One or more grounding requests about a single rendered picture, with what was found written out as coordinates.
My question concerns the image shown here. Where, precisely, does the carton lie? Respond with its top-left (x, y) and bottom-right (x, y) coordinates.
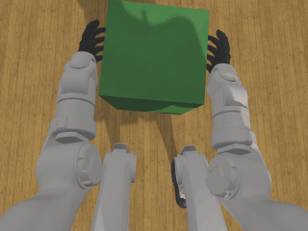
top-left (98, 0), bottom-right (210, 115)

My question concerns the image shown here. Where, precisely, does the right robot upper arm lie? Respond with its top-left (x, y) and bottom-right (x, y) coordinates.
top-left (205, 152), bottom-right (308, 231)

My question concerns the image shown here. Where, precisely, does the robot left thigh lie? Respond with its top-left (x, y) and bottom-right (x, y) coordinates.
top-left (90, 148), bottom-right (137, 231)

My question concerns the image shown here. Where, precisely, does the right robot shin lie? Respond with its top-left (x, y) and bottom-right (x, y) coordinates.
top-left (178, 144), bottom-right (209, 198)

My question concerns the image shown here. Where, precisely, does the left robot upper arm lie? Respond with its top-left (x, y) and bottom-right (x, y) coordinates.
top-left (0, 141), bottom-right (104, 231)

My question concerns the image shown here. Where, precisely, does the left robot hand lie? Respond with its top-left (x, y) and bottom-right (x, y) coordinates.
top-left (78, 19), bottom-right (106, 63)

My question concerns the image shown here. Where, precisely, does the robot left forearm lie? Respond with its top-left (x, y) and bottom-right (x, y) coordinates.
top-left (36, 51), bottom-right (98, 181)

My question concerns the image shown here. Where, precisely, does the robot right forearm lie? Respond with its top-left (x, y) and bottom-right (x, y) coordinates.
top-left (206, 63), bottom-right (266, 166)

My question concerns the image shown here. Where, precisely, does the right robot hand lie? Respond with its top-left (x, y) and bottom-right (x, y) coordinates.
top-left (206, 30), bottom-right (231, 74)

